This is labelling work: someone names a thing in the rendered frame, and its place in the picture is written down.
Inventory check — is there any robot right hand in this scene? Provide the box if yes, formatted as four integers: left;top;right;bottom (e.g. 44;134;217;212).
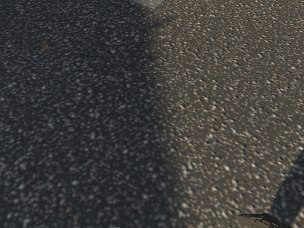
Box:
237;213;292;228

